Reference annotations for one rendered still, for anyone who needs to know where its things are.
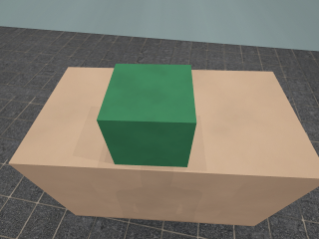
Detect pedestal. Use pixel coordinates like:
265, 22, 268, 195
8, 67, 319, 226

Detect carton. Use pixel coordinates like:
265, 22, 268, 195
97, 64, 197, 167

